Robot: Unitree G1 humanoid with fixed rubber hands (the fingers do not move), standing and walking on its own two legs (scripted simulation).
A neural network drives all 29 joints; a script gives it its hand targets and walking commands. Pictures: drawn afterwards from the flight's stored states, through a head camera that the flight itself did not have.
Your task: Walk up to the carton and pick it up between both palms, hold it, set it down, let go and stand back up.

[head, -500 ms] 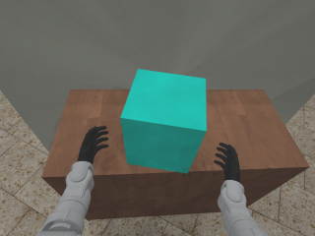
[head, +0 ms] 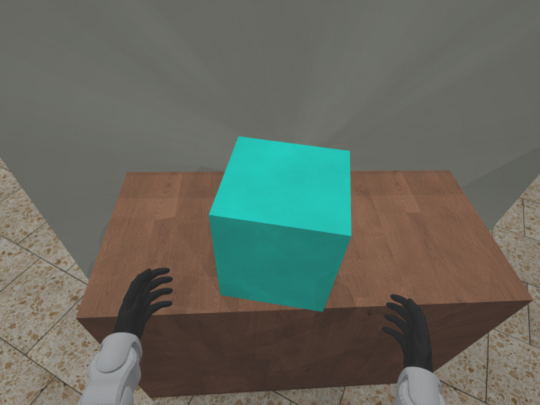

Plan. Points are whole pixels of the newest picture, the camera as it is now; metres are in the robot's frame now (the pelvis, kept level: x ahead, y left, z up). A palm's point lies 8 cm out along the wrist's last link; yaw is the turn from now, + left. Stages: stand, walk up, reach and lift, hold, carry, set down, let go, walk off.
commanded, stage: set down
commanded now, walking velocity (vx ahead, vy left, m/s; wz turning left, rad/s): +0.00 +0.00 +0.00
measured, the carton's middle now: (281, 226) +0.43 -0.03 -0.02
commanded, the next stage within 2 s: let go in 1.36 s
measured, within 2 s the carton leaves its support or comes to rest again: neither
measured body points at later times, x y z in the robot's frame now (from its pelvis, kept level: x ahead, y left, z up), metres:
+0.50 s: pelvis +0.01 +0.00 +0.00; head +0.00 +0.03 +0.45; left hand +0.27 +0.21 -0.03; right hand +0.20 -0.20 -0.03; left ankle +0.05 +0.11 -0.74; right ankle +0.04 -0.13 -0.74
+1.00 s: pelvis +0.02 +0.00 +0.00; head +0.01 +0.03 +0.45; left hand +0.25 +0.22 -0.06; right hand +0.20 -0.21 -0.04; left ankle +0.05 +0.11 -0.74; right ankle +0.04 -0.13 -0.74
